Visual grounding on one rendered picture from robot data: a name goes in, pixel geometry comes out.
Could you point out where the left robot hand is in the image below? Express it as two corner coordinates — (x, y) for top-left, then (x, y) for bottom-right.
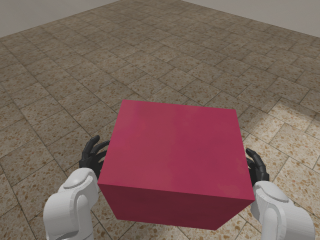
(79, 135), (110, 180)

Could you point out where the robot right forearm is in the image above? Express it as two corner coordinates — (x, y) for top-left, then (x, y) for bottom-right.
(250, 180), (316, 240)

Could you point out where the right robot hand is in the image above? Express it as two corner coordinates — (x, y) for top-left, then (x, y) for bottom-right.
(245, 148), (270, 187)

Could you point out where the carton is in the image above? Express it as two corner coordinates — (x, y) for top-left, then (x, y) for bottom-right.
(97, 99), (255, 231)

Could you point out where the robot left forearm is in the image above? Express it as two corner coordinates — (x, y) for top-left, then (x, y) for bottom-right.
(43, 167), (99, 240)

